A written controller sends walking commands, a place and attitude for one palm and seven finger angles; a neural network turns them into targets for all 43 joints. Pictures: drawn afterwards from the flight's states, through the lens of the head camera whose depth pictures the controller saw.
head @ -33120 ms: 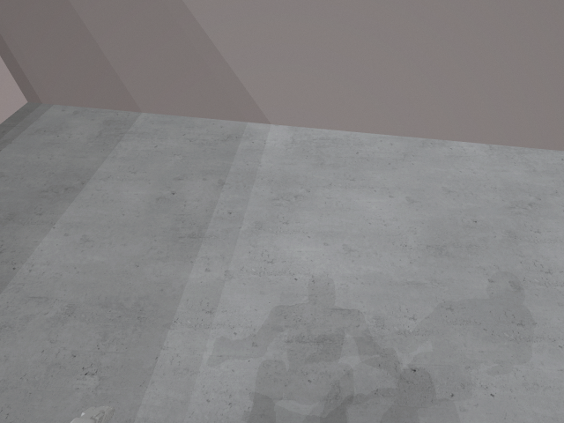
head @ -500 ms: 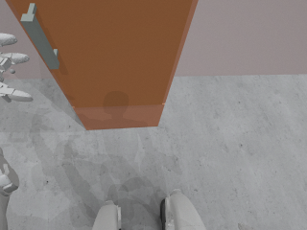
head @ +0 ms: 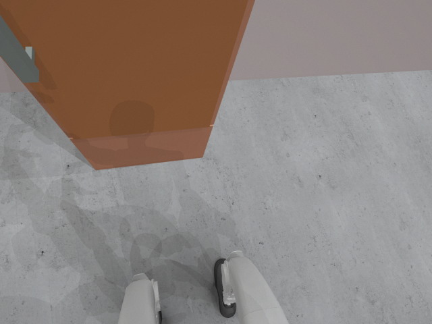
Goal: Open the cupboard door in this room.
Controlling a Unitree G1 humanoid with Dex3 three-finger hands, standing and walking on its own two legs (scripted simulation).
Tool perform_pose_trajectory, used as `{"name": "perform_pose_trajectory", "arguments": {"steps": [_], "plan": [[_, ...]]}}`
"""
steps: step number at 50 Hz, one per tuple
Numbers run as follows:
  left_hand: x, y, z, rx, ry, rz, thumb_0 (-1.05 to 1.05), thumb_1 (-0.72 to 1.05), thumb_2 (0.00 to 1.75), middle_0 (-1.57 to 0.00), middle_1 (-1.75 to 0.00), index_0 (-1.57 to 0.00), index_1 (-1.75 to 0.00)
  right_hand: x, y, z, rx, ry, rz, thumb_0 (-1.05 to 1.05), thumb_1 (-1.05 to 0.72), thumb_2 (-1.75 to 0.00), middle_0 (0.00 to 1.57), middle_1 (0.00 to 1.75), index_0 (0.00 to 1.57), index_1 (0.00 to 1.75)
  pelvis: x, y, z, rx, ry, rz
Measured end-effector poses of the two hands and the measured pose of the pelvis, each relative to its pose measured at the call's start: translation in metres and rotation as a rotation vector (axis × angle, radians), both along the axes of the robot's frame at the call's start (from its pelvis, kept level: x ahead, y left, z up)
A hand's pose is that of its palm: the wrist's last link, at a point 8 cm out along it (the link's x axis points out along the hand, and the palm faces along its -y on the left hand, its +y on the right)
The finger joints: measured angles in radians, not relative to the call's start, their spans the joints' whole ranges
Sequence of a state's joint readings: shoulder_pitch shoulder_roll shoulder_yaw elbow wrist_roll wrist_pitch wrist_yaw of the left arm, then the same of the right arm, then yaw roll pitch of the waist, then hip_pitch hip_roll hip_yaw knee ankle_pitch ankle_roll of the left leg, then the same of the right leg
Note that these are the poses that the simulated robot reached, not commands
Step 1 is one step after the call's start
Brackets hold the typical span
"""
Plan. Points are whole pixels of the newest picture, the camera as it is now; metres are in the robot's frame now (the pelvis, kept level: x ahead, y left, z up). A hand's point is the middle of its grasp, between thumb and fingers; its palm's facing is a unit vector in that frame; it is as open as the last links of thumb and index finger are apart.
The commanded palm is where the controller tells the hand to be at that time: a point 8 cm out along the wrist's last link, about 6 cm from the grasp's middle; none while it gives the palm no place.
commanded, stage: move the hooked fingers beside the handle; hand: left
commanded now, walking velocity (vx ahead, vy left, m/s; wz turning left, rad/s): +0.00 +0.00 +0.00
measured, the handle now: (5, 30) +0.57 +0.25 +0.08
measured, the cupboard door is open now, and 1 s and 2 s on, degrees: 0 0 0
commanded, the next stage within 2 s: slide the fingers in behind the handle in 0.72 s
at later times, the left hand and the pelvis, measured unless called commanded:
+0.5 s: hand out of the picture +0.52 +0.30 +0.09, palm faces +0.05 -1.00 -0.01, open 13.9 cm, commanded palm +0.50 +0.34 +0.09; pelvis +0.02 +0.00 +0.01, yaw +0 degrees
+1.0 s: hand out of the picture +0.52 +0.30 +0.09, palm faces +0.03 -1.00 -0.02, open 13.9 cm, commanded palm +0.51 +0.33 +0.08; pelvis +0.00 +0.00 +0.00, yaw +0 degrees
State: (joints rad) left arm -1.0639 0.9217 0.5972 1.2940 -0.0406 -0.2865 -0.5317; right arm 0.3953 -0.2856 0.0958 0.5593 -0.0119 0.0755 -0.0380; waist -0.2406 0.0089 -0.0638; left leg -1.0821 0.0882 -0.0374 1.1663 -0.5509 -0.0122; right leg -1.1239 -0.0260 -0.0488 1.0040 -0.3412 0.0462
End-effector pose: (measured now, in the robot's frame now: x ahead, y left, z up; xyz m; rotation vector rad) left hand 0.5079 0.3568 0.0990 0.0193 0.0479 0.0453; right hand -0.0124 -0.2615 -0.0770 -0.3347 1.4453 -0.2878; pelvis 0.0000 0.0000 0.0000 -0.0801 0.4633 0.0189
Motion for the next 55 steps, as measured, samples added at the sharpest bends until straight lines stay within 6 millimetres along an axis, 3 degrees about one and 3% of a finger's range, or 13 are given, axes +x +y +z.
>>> {"name": "perform_pose_trajectory", "arguments": {"steps": [11, 32, 44, 55], "plan": [[0.004, -0.001, -0.016, -0.007, 0.011, -0.003, -0.01, -0.49, 0.30, -0.30, -1.20, -0.30, -1.20, 0.004, 0.007, 0.001, 0.025, 0.034, -0.016, 0.00, -0.91, -0.90, 0.20, 0.30, 0.20, 0.30, 0.009, 0.002, 0.001, -0.005, 0.018, -0.008], [-0.013, 0.001, -0.006, -0.003, -0.014, 0.006, -0.01, -0.50, 0.30, -0.30, -1.20, -0.30, -1.20, 0.042, -0.007, 0.001, 0.015, -0.060, 0.034, 0.00, -0.91, -0.90, 0.20, 0.30, 0.20, 0.30, 0.014, -0.003, 0.005, -0.003, -0.016, 0.001], [-0.016, 0.000, -0.008, 0.000, -0.021, 0.001, -0.01, -0.50, 0.30, -0.30, -1.20, -0.30, -1.20, 0.029, -0.007, -0.004, 0.011, -0.049, 0.032, 0.00, -0.91, -0.90, 0.20, 0.30, 0.20, 0.30, 0.004, -0.004, 0.000, -0.004, -0.014, 0.003], [-0.009, -0.016, -0.009, -0.011, -0.017, -0.017, -0.01, -0.50, 0.30, -0.30, -1.20, -0.30, -1.20, 0.011, 0.001, -0.003, 0.024, -0.020, 0.010, 0.00, -0.91, -0.90, 0.20, 0.30, 0.20, 0.30, 0.001, -0.001, 0.001, -0.003, -0.012, 0.003]]}}
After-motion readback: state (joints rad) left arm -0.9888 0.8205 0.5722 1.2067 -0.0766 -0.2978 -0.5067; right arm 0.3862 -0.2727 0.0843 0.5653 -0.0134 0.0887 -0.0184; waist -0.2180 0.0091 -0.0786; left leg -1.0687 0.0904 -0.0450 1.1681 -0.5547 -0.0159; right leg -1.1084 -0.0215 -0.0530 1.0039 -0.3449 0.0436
